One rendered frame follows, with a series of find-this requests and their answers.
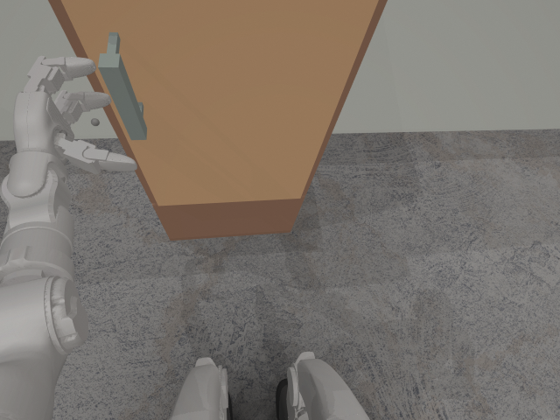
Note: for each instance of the left robot upper arm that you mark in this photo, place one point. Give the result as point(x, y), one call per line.
point(41, 322)

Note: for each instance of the robot right thigh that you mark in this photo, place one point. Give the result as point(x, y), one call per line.
point(323, 394)

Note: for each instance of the handle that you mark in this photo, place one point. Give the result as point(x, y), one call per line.
point(118, 83)

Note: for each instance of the robot left thigh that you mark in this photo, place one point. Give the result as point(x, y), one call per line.
point(203, 394)

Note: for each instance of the robot thigh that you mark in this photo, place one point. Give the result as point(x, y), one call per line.
point(323, 394)
point(203, 394)

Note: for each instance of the cupboard door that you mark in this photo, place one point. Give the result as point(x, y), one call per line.
point(237, 94)

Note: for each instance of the robot left hand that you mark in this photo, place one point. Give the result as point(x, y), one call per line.
point(37, 120)

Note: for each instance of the robot left forearm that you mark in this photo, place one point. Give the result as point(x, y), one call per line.
point(39, 236)

